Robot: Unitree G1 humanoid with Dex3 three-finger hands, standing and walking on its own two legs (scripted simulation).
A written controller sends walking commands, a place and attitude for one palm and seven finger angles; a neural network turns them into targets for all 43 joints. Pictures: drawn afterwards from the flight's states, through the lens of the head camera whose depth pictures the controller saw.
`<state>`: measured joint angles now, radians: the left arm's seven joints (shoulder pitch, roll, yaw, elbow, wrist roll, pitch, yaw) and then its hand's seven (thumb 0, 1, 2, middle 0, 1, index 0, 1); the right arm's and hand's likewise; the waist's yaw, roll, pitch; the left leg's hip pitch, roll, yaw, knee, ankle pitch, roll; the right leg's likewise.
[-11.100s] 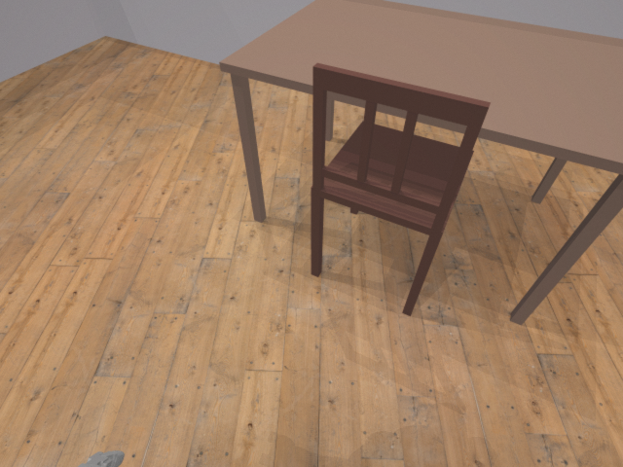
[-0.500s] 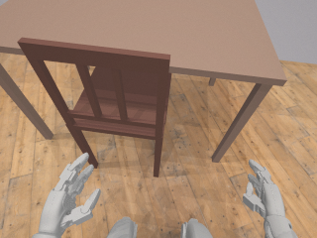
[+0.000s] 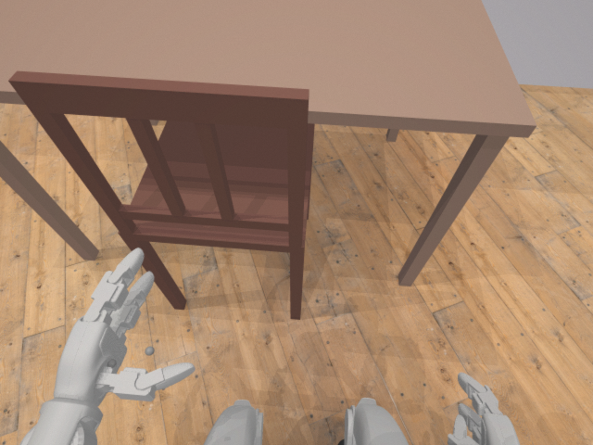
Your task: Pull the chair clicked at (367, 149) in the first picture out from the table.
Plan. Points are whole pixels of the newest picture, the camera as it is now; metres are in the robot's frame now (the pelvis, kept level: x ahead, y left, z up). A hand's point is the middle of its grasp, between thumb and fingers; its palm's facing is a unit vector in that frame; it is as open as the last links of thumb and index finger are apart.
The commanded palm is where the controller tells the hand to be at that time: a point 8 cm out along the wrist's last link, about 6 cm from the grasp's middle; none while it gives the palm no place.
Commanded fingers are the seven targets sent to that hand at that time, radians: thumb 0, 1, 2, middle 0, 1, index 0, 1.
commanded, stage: raise the hand toward the chair's back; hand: left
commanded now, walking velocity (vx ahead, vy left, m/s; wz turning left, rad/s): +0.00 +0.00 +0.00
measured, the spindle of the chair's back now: (160, 170) +0.54 +0.26 +0.00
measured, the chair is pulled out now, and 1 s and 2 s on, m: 0.00 0.00 0.00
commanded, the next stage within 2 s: aim the fingers beside a spindle in 1.16 s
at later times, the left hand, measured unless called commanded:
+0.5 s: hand (139, 320) +0.26 +0.20 +0.05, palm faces -0.04 -1.00 -0.07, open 16.8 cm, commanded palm +0.24 +0.26 +0.06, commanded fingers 0.00 -0.50 0.30 -0.06 -0.08 -0.06 -0.08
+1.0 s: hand (139, 310) +0.27 +0.20 +0.06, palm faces -0.04 -1.00 -0.07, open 16.9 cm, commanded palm +0.24 +0.26 +0.06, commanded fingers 0.00 -0.50 0.30 -0.06 -0.08 -0.06 -0.08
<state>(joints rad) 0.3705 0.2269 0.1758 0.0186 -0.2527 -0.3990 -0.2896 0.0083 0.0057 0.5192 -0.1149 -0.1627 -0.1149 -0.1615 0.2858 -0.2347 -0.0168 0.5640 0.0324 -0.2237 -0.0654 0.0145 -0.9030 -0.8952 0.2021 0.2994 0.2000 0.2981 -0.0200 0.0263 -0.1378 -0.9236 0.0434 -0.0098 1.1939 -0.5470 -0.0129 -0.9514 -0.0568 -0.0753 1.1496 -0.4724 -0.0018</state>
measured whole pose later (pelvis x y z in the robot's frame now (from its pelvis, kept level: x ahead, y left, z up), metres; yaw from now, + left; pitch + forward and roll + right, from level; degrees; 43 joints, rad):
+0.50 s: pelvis +0.02 +0.00 +0.01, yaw +1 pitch +16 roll -2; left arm 0.31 0.25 0.22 0.04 -0.27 -0.36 -0.34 0.00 -0.47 0.31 -0.07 -0.09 -0.07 -0.09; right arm 0.21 -0.22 0.01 0.52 0.03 -0.20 -0.05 0.01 -0.90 -0.90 0.20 0.30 0.20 0.30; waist 0.00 0.03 -0.14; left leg -0.87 0.05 -0.03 1.15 -0.57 -0.02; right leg -0.88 -0.05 -0.09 1.10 -0.49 0.00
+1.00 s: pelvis +0.03 +0.00 +0.02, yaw +0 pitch +16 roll -1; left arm 0.28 0.26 0.24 0.11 -0.28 -0.39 -0.34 -0.01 -0.50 0.30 -0.07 -0.08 -0.07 -0.08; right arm 0.25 -0.25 -0.01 0.55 0.03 -0.20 -0.05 0.01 -0.90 -0.90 0.20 0.30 0.20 0.30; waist -0.03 0.02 -0.14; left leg -0.84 0.05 -0.02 1.11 -0.55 -0.02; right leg -0.86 -0.05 -0.08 1.06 -0.48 0.00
